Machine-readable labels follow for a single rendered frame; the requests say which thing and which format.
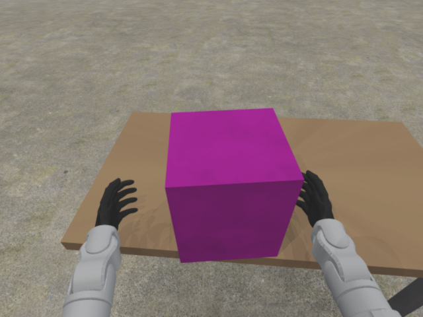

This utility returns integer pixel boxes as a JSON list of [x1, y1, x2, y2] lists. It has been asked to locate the right robot forearm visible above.
[[311, 219, 402, 317]]

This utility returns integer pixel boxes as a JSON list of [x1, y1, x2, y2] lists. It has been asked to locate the table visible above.
[[61, 112, 423, 317]]

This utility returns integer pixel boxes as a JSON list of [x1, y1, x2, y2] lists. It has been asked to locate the robot left hand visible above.
[[95, 178, 138, 230]]

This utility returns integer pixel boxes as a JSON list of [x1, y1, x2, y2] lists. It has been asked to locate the left robot forearm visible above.
[[61, 225, 122, 317]]

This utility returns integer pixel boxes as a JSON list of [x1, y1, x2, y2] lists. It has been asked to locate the carton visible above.
[[165, 108, 304, 263]]

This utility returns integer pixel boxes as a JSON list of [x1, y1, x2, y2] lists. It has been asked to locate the robot right hand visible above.
[[296, 170, 334, 227]]

